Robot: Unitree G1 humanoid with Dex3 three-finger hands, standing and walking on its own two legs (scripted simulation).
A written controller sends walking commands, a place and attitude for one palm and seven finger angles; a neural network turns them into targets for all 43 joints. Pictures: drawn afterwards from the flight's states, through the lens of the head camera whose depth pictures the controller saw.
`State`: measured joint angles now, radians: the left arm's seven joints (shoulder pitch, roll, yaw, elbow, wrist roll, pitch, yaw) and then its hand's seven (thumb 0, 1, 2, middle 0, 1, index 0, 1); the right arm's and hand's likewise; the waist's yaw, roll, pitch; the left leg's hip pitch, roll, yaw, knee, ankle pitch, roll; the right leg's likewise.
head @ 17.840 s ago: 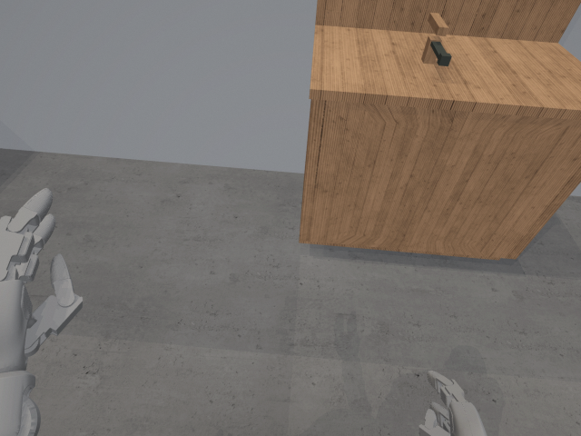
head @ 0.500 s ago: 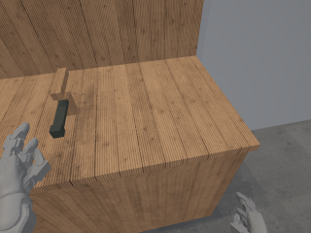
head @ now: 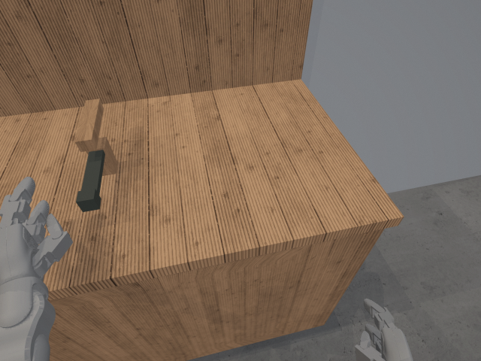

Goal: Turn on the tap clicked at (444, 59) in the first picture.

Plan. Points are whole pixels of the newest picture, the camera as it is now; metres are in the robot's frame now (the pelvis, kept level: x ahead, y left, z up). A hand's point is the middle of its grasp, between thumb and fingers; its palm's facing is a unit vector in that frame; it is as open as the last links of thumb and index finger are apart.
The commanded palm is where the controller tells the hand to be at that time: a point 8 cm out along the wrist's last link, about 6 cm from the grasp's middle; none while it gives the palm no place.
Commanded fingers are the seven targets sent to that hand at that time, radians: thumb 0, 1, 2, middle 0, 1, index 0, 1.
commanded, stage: reach beside the lever's end, fingers flat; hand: left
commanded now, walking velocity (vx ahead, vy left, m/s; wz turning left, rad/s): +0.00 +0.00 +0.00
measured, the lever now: (89, 200) +0.33 +0.30 +0.09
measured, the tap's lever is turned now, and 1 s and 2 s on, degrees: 0 0 10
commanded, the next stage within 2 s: push the lever round in 0.96 s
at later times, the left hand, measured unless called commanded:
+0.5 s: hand (66, 219) +0.29 +0.32 +0.09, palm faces +0.54 -0.83 -0.10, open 7.8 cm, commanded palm +0.25 +0.37 +0.09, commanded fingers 0.00 0.90 0.90 -0.15 -0.15 -0.15 -0.15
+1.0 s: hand (68, 215) +0.31 +0.33 +0.08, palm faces +0.54 -0.83 -0.10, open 7.8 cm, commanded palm +0.26 +0.37 +0.08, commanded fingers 0.00 0.90 0.90 -0.15 -0.15 -0.15 -0.15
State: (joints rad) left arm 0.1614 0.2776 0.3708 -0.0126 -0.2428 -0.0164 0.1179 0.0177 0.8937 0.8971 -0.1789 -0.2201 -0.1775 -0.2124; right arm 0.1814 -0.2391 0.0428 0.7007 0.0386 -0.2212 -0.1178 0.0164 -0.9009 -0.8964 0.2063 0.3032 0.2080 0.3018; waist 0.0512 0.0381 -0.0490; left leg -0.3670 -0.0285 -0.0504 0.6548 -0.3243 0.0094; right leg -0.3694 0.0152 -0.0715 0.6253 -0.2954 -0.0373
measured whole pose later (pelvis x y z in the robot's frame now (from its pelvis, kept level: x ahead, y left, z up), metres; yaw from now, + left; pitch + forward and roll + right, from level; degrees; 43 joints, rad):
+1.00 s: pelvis +0.01 +0.00 -0.01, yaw +0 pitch +6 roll -1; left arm -0.06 0.35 0.49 0.36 -0.22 -0.16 0.03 0.02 0.89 0.90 -0.16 -0.15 -0.16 -0.15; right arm 0.23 -0.26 0.02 0.71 0.03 -0.15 -0.12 0.01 -0.90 -0.90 0.21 0.30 0.21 0.30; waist 0.02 0.03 -0.06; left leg -0.46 -0.02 -0.05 0.71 -0.36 0.02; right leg -0.46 0.02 -0.07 0.66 -0.32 -0.03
